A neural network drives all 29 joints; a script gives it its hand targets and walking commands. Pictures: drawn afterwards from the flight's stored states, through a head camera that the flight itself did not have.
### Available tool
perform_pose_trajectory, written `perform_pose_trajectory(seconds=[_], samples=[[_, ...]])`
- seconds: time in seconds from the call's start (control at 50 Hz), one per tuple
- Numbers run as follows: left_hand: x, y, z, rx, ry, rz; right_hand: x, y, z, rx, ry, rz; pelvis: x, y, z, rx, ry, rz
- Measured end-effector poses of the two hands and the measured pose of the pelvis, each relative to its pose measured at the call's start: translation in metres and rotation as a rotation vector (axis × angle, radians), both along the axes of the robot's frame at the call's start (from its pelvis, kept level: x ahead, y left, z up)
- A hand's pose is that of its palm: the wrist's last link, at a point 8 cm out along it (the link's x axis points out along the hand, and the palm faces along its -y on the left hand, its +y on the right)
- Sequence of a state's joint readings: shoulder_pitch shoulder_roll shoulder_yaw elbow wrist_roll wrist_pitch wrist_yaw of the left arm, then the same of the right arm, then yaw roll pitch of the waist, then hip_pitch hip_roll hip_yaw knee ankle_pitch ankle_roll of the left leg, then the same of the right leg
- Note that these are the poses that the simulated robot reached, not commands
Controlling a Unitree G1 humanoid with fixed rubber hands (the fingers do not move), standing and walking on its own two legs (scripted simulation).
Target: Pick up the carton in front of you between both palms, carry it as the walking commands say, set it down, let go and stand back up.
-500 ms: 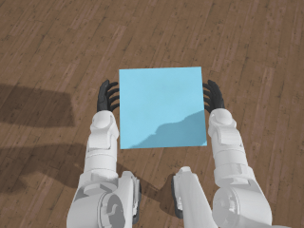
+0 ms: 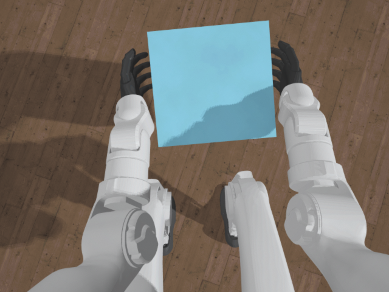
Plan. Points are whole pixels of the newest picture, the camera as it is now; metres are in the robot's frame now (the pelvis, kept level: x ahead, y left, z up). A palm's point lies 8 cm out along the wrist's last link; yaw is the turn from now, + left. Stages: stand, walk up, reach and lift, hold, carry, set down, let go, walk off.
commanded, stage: set down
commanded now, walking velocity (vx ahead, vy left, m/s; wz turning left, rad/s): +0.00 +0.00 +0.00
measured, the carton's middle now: (208, 95) +0.49 -0.06 -0.19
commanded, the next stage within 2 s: none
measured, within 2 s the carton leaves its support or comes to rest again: rests again in 0.92 s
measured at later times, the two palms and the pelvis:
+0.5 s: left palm (156, 99) +0.51 +0.07 -0.25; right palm (271, 90) +0.50 -0.22 -0.26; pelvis -0.01 +0.00 -0.10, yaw +1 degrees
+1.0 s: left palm (154, 98) +0.52 +0.08 -0.27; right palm (268, 91) +0.51 -0.22 -0.28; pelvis -0.02 +0.00 -0.12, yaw +2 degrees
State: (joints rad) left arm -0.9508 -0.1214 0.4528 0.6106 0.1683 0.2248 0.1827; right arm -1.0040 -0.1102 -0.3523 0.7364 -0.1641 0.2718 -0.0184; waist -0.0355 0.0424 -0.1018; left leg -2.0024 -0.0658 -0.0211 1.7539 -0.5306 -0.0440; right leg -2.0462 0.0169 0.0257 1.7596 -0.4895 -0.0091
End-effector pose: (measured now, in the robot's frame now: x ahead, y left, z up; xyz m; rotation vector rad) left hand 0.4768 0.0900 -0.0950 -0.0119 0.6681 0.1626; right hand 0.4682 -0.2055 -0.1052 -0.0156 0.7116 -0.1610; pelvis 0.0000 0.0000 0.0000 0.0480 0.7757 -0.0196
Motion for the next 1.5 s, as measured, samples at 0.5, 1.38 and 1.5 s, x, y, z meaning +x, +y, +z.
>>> perform_pose_trajectory(seconds=[0.5,1.38,1.5], samples=[[0.03,-0.016,-0.155,0.019,0.059,-0.01,0.034,-0.017,-0.154,-0.036,0.06,0.048,-0.013,-0.003,-0.098,0.022,-0.043,-0.002],[0.05,-0.003,-0.185,-0.028,0.078,-0.107,0.046,-0.017,-0.181,0.026,0.071,0.097,-0.01,0.004,-0.123,-0.006,-0.097,0.035],[0.051,-0.002,-0.185,-0.029,0.075,-0.118,0.046,-0.017,-0.182,0.031,0.067,0.102,-0.011,0.004,-0.124,-0.005,-0.107,0.035]])
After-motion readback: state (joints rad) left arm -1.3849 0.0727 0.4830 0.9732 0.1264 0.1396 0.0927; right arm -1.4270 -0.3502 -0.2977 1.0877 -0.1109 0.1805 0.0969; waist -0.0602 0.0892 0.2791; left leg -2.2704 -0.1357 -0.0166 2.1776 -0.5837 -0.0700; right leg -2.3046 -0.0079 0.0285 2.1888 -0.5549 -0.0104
